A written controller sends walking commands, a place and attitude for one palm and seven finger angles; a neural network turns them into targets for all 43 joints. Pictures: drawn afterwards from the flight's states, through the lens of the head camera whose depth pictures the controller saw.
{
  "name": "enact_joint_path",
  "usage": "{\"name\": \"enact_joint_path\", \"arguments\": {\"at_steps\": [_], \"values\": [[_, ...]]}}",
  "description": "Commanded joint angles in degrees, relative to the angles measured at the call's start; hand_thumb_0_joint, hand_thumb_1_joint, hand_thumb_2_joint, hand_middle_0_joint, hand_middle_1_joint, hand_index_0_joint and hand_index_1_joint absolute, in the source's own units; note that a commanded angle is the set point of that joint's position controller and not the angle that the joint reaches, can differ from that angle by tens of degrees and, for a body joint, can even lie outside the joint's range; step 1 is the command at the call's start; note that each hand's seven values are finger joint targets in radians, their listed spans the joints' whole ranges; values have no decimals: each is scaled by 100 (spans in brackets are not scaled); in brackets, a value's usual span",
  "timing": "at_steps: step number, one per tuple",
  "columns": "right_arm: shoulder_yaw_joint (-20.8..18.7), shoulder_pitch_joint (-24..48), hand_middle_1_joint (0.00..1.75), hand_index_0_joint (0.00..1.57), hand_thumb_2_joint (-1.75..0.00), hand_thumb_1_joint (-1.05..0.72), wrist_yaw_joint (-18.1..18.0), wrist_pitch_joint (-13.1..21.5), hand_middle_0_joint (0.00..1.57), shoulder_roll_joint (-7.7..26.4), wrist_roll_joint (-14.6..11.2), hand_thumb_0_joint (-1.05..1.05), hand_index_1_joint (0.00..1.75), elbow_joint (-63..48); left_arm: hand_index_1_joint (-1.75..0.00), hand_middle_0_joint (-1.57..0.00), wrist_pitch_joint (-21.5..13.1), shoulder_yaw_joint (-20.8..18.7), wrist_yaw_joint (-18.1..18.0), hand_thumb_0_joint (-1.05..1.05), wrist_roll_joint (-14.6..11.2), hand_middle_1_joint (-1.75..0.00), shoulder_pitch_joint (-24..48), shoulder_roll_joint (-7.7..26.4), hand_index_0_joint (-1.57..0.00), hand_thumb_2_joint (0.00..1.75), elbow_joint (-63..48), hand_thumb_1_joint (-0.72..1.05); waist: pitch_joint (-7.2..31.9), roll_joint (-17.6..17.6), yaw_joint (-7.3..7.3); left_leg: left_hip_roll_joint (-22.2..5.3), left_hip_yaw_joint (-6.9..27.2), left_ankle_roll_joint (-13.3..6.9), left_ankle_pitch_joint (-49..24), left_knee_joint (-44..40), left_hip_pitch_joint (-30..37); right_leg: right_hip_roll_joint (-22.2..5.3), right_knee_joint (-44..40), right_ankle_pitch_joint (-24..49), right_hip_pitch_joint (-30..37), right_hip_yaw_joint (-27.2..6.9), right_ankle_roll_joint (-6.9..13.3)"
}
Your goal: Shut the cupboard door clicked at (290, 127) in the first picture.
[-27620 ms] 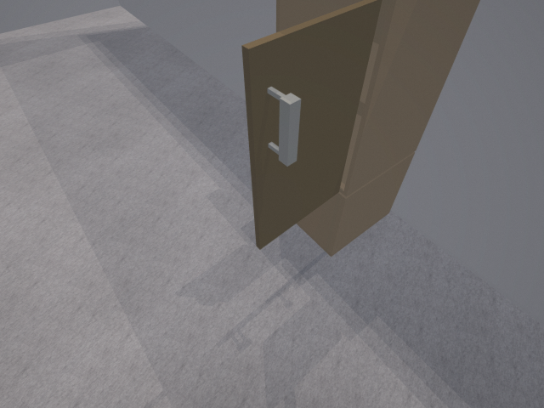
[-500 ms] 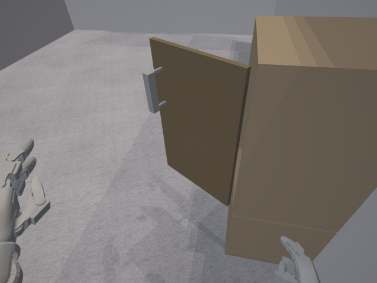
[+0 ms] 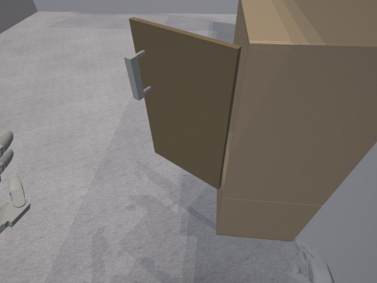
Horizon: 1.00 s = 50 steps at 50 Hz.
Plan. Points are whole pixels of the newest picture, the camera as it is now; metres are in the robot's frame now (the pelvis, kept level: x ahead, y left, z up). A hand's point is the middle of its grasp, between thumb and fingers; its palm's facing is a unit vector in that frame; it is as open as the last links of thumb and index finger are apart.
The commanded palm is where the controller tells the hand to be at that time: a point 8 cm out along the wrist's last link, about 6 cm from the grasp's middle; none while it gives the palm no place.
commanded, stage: step back with the hand held close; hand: left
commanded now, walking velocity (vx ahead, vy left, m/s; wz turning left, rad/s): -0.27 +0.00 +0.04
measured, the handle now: (140, 75) +0.69 +0.20 +0.09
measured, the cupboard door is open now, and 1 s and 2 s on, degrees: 59 59 59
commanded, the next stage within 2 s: stop stepping back and stand still in 1.22 s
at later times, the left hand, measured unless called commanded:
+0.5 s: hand out of the picture +0.14 +0.27 +0.17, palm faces +0.50 -0.76 -0.42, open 7.4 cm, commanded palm +0.07 +0.30 +0.18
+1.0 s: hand out of the picture +0.07 +0.26 +0.17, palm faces +0.51 -0.76 -0.40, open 7.4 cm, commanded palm +0.00 +0.31 +0.18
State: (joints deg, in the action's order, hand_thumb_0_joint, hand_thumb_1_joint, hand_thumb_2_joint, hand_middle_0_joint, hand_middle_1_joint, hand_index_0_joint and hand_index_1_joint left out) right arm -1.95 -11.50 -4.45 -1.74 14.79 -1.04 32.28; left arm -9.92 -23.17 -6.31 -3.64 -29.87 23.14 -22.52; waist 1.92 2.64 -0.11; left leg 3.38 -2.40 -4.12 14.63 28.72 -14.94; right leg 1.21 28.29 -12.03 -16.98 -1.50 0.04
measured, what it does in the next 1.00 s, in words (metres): shifts its weight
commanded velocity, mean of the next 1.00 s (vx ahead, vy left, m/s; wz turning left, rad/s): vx -0.35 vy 0.00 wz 0.01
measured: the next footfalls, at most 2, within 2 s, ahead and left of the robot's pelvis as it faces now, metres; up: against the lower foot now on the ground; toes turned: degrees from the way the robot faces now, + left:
right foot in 1.30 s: -0.23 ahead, -0.08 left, +0.00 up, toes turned -1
left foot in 1.52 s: -0.12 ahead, +0.09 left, +0.00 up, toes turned -1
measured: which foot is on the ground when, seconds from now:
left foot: down 0.00-1.00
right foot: down 0.00-1.00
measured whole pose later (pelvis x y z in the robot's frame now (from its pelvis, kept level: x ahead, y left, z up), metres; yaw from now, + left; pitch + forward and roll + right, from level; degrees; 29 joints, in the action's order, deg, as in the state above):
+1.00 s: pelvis -0.11 +0.00 -0.02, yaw +5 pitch +0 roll +0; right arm -1.3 -12.7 -1.8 0.6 11.5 0.7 34.2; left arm -16.5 -25.9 -9.1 -1.0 -28.9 23.8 -32.6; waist 0.5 -4.1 1.6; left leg 1.5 -0.5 -1.2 24.7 44.0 -27.3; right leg -0.2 36.8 -8.7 -28.7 -1.4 -0.7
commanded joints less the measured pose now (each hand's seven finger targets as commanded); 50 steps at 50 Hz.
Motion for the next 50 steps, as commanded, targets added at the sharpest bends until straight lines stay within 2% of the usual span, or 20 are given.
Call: {"name": "enact_joint_path", "arguments": {"at_steps": [1, 8, 9, 12, 14, 18, 19, 20, 24, 28, 32, 34, 35, 39, 42, 44, 46, 48, 49, 50], "values": [[-197, 591, 30, 20, -90, -90, -71, 260, 20, 616, -14, 0, 30, -1051, -30, -20, -424, -838, -195, 0, 26, -30, 41, 1104, -20, 90, -1360, 90, 765, 184, -49, -1019, 944, 184, -1375, -709, -748, -409, 381, 1571, 1136, -407, 64], [-187, 486, 30, 20, -90, -90, -97, 371, 20, 657, 19, 0, 30, -1083, -30, -20, -559, -900, -251, 0, 174, -30, 333, 1029, -20, 90, -1323, 90, 219, 299, 3, -1256, 1335, -191, 1549, -1308, -2446, -214, 897, 718, 1555, -415, -32], [-197, 486, 30, 20, -90, -90, -105, 389, 20, 682, 34, 0, 30, -1065, -30, -20, -575, -994, -256, 0, 213, -30, 417, 1135, -20, 90, -1320, 90, 205, 256, -9, -1263, 1389, -232, 1880, -1338, -2669, -196, 916, 622, 1670, -435, -31], [-190, 379, 30, 20, -90, -90, -81, 446, 20, 675, 36, 0, 30, -1051, -30, -20, -639, -845, -265, 0, 269, -30, 608, 950, -20, 90, -1361, 90, 125, 193, 43, -1212, 1406, -278, 2393, -1191, -2889, -256, 961, 315, 1552, -569, 21], [-202, 390, 30, 20, -90, -90, -77, 505, 20, 698, 49, 0, 30, -1032, -30, -20, -684, -941, -278, 0, 312, -30, 737, 1079, -20, 90, -1519, 90, 179, 159, 35, -1173, 1399, -288, 2522, -1076, -2892, -269, 923, 124, 1480, -641, 40], [-179, 310, 30, 20, -90, -90, -47, 580, 20, 636, 76, 0, 30, -989, -30, -20, -742, -855, -316, 0, 327, -30, 803, 967, -20, 90, -1555, 90, 49, -67, 61, -1026, 1314, -251, 2671, -695, -2881, -413, 671, -481, 1055, -912, 150], [-198, 315, 30, 20, -90, -90, -47, 604, 20, 660, 99, 0, 30, -973, -30, -20, -773, -997, -329, 0, 345, -30, 844, 1122, -20, 90, -1635, 90, 76, -72, 54, -963, 1268, -219, 2555, -572, -2736, -489, 502, -599, 904, -1027, 196], [-163, 283, 30, 20, -90, -90, -32, 621, 20, 589, 97, 0, 30, -956, -30, -20, -804, -894, -335, 0, 322, -30, 803, 1001, -20, 90, -1654, 90, 59, -125, 81, -898, 1259, -175, 2376, -436, -2567, -593, 416, -654, 685, -1080, 259], [-180, 274, 30, 20, -90, -90, 20, 683, 20, 591, 129, 0, 30, -864, -30, -20, -918, -1100, -387, 0, 277, -30, 603, 1182, -20, 90, -1733, 90, 249, -158, 85, -832, 1217, -81, 1885, -207, -2243, -746, 246, -495, 431, -1228, 358], [-188, 276, 30, 20, -90, -90, 31, 739, 20, 593, 100, 0, 30, -856, -30, -20, -1027, -1156, -392, 0, 276, -30, 348, 1123, -20, 90, -1677, 90, 365, 119, 83, -1082, 1381, -200, 2223, -639, -2726, -443, 746, -224, 923, -896, 203], [-212, 303, 30, 20, -90, -90, -22, 780, 20, 652, 123, 0, 30, -828, -30, -20, -1028, -1151, -344, 0, 317, -30, 440, 1010, -20, 90, -1537, 90, 281, 564, 54, -1669, 1767, -409, 2832, -1342, -3750, 9, 1838, 280, 1815, -376, -10], [-232, 351, 30, 20, -90, -90, -46, 788, 20, 652, 126, 0, 30, -837, -30, -20, -1014, -1214, -313, 0, 339, -30, 595, 1116, -20, 90, -1498, 90, 127, 449, 48, -1680, 1773, -428, 2736, -1251, -3847, 61, 1838, 463, 1821, -416, -15], [-222, 331, 30, 20, -90, -90, -37, 792, 20, 623, 127, 0, 30, -809, -30, -20, -1016, -1082, -282, 0, 336, -30, 633, 974, -20, 90, -1483, 90, 117, 274, 61, -1624, 1699, -401, 2732, -1150, -3861, 37, 1819, 424, 1805, -457, 9], [-247, 323, 30, 20, -90, -90, 1, 789, 20, 617, 145, 0, 30, -797, -30, -20, -1038, -1140, -247, 0, 381, -30, 809, 1094, -20, 90, -1780, 90, 209, 134, 64, -1208, 1320, -285, 2961, -510, -3620, -291, 1272, -99, 1350, -1132, 192], [-221, 258, 30, 20, -90, -90, 104, 760, 20, 434, 171, 0, 30, -759, -30, -20, -1013, -1056, -307, 0, 317, -30, 730, 1105, -20, 90, -1922, 90, 205, -594, 104, -670, 978, 52, 2204, 819, -2506, -1223, -102, -1071, -134, -2292, 659], [-245, 182, 30, 20, -90, -90, 195, 647, 20, 345, 196, 0, 30, -608, -30, -20, -993, -1178, -431, 0, 245, -30, 552, 1310, -20, 90, -1954, 90, 529, -1055, 141, -367, 673, 326, 1305, 1915, -1273, -1916, -1033, -1261, -985, -2711, 1019], [-210, 214, 30, 20, -90, -90, 241, 541, 20, 218, 128, 0, 30, -603, -30, -20, -956, -1122, -491, 0, 203, -30, 304, 1294, -20, 90, -2021, 90, 857, -1356, 160, -363, 586, 376, 1159, 2429, -721, -2083, -1117, -879, -1030, -2250, 1031], [-174, 222, 30, 20, -90, -90, 198, 480, 20, 240, 148, 0, 30, -669, -30, -20, -933, -1190, -510, 0, 194, -30, 160, 1331, -20, 90, -2061, 90, 679, -964, 161, -438, 509, 359, 988, 1519, -363, -1710, -819, -626, -1237, -1631, 770], [-167, 233, 30, 20, -90, -90, 144, 489, 20, 301, 165, 0, 30, -646, -30, -20, -922, -1113, -496, 0, 178, -30, 205, 1249, -20, 90, -2028, 90, 450, -421, 219, -517, 601, 281, 856, 514, -322, -1351, -470, -684, -1323, -1288, 562], [-190, 254, 30, 20, -90, -90, 78, 557, 20, 469, 185, 0, 30, -691, -30, -20, -986, -1128, -488, 0, 175, -30, 237, 1251, -20, 90, -2237, 90, 279, 426, 196, -1003, 1257, 12, 1194, -513, -906, -681, 278, -737, -1061, -806, 264]]}}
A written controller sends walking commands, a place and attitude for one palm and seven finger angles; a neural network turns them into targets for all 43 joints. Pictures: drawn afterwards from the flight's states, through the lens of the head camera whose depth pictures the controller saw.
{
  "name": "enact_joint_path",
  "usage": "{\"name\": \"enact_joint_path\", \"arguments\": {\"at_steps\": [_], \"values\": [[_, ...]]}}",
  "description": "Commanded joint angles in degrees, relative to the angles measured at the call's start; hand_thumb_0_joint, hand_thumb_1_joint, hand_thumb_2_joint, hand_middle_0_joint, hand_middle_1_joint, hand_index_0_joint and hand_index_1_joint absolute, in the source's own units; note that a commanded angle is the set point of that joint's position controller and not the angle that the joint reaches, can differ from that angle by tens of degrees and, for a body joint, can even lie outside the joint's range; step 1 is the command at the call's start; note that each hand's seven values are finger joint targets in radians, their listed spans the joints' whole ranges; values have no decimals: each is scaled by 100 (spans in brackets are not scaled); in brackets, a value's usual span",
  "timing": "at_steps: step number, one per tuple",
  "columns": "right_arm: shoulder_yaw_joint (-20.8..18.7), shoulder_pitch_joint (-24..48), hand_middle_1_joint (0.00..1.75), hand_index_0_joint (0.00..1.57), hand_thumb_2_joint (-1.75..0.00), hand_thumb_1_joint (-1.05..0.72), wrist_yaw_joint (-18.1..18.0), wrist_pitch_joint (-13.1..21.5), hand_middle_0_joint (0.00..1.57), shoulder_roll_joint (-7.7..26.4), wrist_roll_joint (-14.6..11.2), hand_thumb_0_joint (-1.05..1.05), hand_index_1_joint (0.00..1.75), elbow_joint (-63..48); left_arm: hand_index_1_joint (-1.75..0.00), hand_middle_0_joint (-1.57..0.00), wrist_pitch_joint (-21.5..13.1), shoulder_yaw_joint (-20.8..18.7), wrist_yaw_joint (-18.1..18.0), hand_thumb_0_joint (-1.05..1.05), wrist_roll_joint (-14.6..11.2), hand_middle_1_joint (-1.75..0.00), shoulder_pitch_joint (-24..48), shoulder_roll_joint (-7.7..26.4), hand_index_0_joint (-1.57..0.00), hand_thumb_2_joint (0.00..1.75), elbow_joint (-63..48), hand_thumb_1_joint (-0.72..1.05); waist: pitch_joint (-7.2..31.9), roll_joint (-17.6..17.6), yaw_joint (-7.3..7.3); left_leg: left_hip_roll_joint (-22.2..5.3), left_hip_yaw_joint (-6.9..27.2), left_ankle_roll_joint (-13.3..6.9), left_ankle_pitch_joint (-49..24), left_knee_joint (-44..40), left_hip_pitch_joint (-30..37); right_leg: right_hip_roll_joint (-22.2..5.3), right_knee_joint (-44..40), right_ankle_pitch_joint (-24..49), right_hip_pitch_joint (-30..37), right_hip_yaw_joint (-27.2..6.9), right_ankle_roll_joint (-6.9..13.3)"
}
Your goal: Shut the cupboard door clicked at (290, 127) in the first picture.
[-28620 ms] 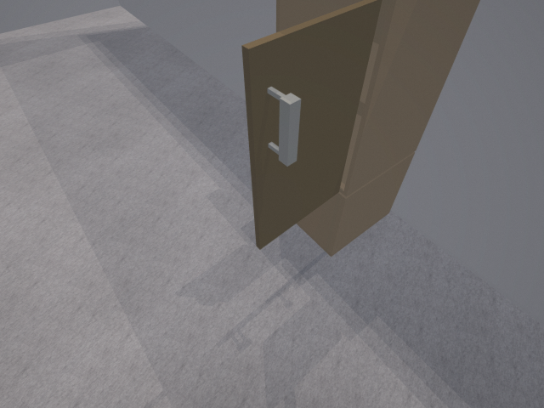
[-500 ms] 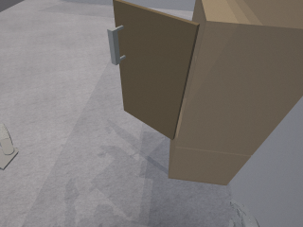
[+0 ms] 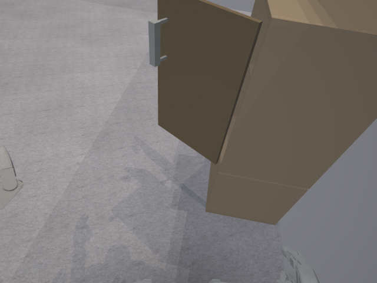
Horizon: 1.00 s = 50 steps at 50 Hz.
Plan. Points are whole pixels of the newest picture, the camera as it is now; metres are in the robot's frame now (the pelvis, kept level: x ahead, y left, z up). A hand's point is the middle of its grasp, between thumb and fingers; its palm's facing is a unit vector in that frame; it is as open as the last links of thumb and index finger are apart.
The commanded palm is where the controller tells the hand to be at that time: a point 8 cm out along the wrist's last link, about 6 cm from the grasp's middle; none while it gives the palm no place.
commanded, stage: step back with the hand held close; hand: left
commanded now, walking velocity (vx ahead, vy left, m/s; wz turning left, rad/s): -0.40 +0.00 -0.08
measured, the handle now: (159, 42) +0.82 +0.13 +0.12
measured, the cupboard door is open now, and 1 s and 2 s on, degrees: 59 59 59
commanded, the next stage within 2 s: stop stepping back and stand still in 0.22 s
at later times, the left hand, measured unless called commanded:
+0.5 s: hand out of the picture +0.12 +0.24 +0.20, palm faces +0.27 -0.85 -0.45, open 7.4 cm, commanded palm +0.08 +0.29 +0.20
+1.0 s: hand out of the picture +0.09 +0.27 +0.20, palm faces +0.42 -0.82 -0.39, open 7.4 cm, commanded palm +0.05 +0.30 +0.20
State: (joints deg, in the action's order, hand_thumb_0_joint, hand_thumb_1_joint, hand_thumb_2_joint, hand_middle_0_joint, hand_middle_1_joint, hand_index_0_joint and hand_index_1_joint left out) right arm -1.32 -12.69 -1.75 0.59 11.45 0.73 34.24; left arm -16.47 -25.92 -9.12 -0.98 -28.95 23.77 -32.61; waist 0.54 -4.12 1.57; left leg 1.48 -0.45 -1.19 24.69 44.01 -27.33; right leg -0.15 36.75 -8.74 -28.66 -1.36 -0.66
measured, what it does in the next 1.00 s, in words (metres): walks backwards: right foot, then left foot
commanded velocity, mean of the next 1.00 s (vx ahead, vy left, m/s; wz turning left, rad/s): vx -0.01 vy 0.01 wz -0.02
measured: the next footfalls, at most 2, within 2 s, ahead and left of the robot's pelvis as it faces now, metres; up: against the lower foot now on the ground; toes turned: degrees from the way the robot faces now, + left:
right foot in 0.30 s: -0.13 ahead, -0.07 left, +0.00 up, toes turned -6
left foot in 0.52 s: +0.00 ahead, +0.10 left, +0.00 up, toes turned -6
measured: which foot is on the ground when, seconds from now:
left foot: down 0.00-0.38, up 0.40-0.50, down 0.52-0.84, up 0.86-1.00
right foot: down 0.00-0.02, up 0.04-0.28, down 0.30-1.00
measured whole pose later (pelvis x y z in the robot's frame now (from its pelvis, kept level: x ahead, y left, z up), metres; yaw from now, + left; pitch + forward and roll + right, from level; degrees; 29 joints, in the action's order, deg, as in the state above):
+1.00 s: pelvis -0.12 +0.02 +0.03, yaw -6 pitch +0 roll +0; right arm 0.8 -16.2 -3.1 3.8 11.3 0.7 38.0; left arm -11.7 -23.1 -9.7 -2.1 -29.8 22.0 -23.1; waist 5.6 -0.7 -0.8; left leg -0.5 -0.5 -0.5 18.5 43.3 -23.8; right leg 2.8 26.1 -16.7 -9.7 0.3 3.1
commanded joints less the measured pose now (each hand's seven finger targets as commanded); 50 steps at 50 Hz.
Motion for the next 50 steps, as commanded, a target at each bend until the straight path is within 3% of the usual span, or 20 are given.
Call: {"name": "enact_joint_path", "arguments": {"at_steps": [1, 2, 4, 8, 13, 16, 18, 19, 21, 24, 27, 29, 31, 34, 38, 40, 42, 44, 46, 50], "values": [[-254, 483, 30, 20, -90, -90, -272, 446, 20, 899, 7, 0, 30, -921, -30, -20, -404, -886, -211, 0, -46, -30, 262, 1137, -20, 90, -1335, 90, 470, 2081, 11, -1623, 1835, -633, 424, -2835, -824, 191, 757, -580, 1221, -161, 3], [-305, 531, 30, 20, -90, -90, -321, 591, 20, 809, 14, 0, 30, -872, -30, -20, -410, -1078, -182, 0, -27, -30, 277, 1201, -20, 90, -1128, 90, 681, 2464, -25, -2269, 2215, -866, 1342, -3421, -1663, 434, 2000, -1043, 1976, -54, -77], [-412, 480, 30, 20, -90, -90, -303, 730, 20, 800, -31, 0, 30, -840, -30, -20, -366, -996, -100, 0, -97, -30, 319, 1106, -20, 90, -1017, 90, 651, 1619, -65, -2221, 2010, -845, 835, -3180, -1331, 517, 2457, -1467, 1623, -223, -48], [-275, 379, 30, 20, -90, -90, -182, 980, 20, 688, 16, 0, 30, -470, -30, -20, -339, -249, -3, 0, -201, -30, 350, 571, -20, 90, -905, 90, 666, 1548, -104, -1843, 1328, -567, -1540, -2662, 1004, 334, 527, -1987, 618, 117, -22], [-221, 524, 30, 20, -90, -90, -193, 1018, 20, 755, 94, 0, 30, -269, -30, -20, -256, -203, 89, 0, -185, -30, 920, 829, -20, 90, -963, 90, 1146, 1686, -151, -1768, 1012, -261, -2821, -2358, 1914, 291, -1364, -842, 1226, 135, 11], [-201, 751, 30, 20, -90, -90, -212, 854, 20, 675, 58, 0, 30, -509, -30, -20, -267, -674, 143, 0, -275, -30, 605, 1241, -20, 90, -1102, 90, 1332, 1247, -197, -1232, 323, 46, -2114, -2123, 1619, -6, -1555, 28, 1500, 13, 128], [-224, 614, 30, 20, -90, -90, -184, 686, 20, 488, -101, 0, 30, -774, -30, -20, -153, -735, 125, 0, -386, -30, -67, 1241, -20, 90, -1039, 90, 1574, 29, -109, -420, -313, 321, -1204, -909, 1933, -827, -1784, 66, 945, -705, 487], [-221, 640, 30, 20, -90, -90, -201, 626, 20, 541, -124, 0, 30, -858, -30, -20, -70, -1081, 66, 0, -424, -30, -441, 1591, -20, 90, -1098, 90, 1525, -281, -183, -214, -171, 354, -846, -224, 1853, -1273, -1999, -713, 474, -1130, 780], [-17, 607, 30, 20, -90, -90, -245, 439, 20, 428, -72, 0, 30, -887, -30, -20, 151, -1035, -47, 0, -389, -30, -717, 1453, -20, 90, -1050, 90, 969, -22, -93, -261, 97, 297, -792, 177, 939, -1554, -2017, -1157, 498, -1419, 1027], [-30, 564, 30, 20, -90, -90, -338, 472, 20, 645, -93, 0, 30, -776, -30, -20, 248, -878, -161, 0, -296, -30, 99, 1318, -20, 90, -560, 90, 122, -31, 58, -395, 299, 158, -729, -819, 812, -1162, -1973, -1801, 467, -877, 641], [-128, 434, 30, 20, -90, -90, -411, 625, 20, 840, -164, 0, 30, -738, -30, -20, 203, -520, -136, 0, -178, -30, 310, 986, -20, 90, 124, 90, -225, 103, 17, -492, 473, -28, -1210, -1653, 984, -575, -1662, -916, 809, -608, 375], [-76, 508, 30, 20, -90, -90, -419, 708, 20, 847, -104, 0, 30, -708, -30, -20, 133, -393, -84, 0, -199, -30, 333, 959, -20, 90, -215, 90, 24, 1719, 27, -916, 1393, -17, -205, -2900, 1038, -44, -713, -1210, 990, 101, 111], [-44, 473, 30, 20, -90, -90, -417, 833, 20, 806, -77, 0, 30, -675, -30, -20, 100, -167, -90, 0, -118, -30, 662, 798, -20, 90, -582, 90, -56, 1961, -8, -1325, 2293, -53, 1276, -3822, 613, 242, -5, -1198, 1279, 70, -8], [-57, 498, 30, 20, -90, -90, -384, 961, 20, 798, -45, 0, 30, -649, -30, -20, 121, -261, -112, 0, -62, -30, 532, 979, -20, 90, -953, 90, 280, 1414, -102, -1219, 1832, -76, 1438, -3839, 522, 330, -398, -1198, 1811, 175, 42], [-38, 457, 30, 20, -90, -90, -307, 921, 20, 725, 37, 0, 30, -659, -30, -20, 175, -444, -114, 0, -53, -30, -61, 1044, -20, 90, -906, 90, 461, 1667, -86, -813, 983, 84, 850, -3341, 214, 234, -1253, -1080, 2557, 258, 234], [-44, 450, 30, 20, -90, -90, -277, 813, 20, 641, 84, 0, 30, -638, -30, -20, 201, -671, -127, 0, -134, -30, -191, 1175, -20, 90, -656, 90, 565, 1057, -87, -603, 681, 121, 329, -2575, 266, -135, -1703, -1289, 2474, -133, 451], [-158, 390, 30, 20, -90, -90, -254, 678, 20, 666, 22, 0, 30, -629, -30, -20, 267, -647, -131, 0, -197, -30, -287, 1078, -20, 90, -340, 90, 437, -207, -94, -210, 272, 165, -262, -641, 465, -1118, -2594, -3034, 1346, -1785, 959], [-139, 422, 30, 20, -90, -90, -204, 585, 20, 716, -21, 0, 30, -608, -30, -20, 269, -609, -197, 0, -218, -30, 66, 1018, -20, 90, -240, 90, 58, -352, -72, -210, 285, 169, -447, 724, -359, -1787, -2796, -2628, 1322, -2551, 1421], [-69, 388, 30, 20, -90, -90, -191, 611, 20, 669, -27, 0, 30, -537, -30, -20, 175, -382, -190, 0, -155, -30, 506, 929, -20, 90, -39, 90, -163, -15, -32, -435, 400, 134, -329, 539, -683, -1680, -2365, -1442, 1728, -1858, 1340], [-53, 522, 30, 20, -90, -90, -282, 696, 20, 640, -43, 0, 30, -510, -30, -20, 171, -116, -204, 0, -74, -30, 914, 861, -20, 90, -15, 90, -97, 100, -104, -310, -137, 21, -1011, -1115, 875, -1157, -1877, -624, 1278, -941, 819]]}}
